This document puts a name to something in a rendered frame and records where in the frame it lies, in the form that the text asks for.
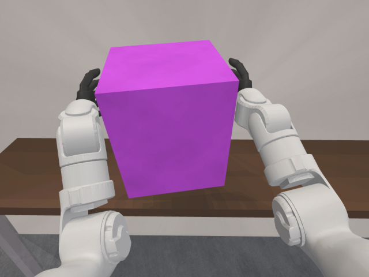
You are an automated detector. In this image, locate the left robot hand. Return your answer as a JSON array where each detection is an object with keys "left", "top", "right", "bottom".
[{"left": 76, "top": 68, "right": 101, "bottom": 117}]

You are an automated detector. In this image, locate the robot left upper arm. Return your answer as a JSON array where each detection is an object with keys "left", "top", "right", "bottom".
[{"left": 34, "top": 210, "right": 131, "bottom": 277}]

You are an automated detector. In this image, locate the right robot hand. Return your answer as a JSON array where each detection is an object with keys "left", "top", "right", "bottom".
[{"left": 229, "top": 58, "right": 252, "bottom": 92}]

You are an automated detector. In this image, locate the table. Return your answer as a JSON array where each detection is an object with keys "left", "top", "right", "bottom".
[{"left": 0, "top": 138, "right": 369, "bottom": 277}]

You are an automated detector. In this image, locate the robot left forearm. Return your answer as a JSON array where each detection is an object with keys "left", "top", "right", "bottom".
[{"left": 56, "top": 99, "right": 115, "bottom": 260}]

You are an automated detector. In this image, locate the robot right forearm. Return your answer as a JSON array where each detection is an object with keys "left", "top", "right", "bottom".
[{"left": 234, "top": 88, "right": 349, "bottom": 223}]

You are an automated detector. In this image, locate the robot right upper arm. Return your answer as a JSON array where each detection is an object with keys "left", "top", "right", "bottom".
[{"left": 272, "top": 183, "right": 369, "bottom": 277}]

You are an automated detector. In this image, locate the carton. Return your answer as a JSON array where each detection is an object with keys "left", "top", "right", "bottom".
[{"left": 95, "top": 40, "right": 239, "bottom": 198}]

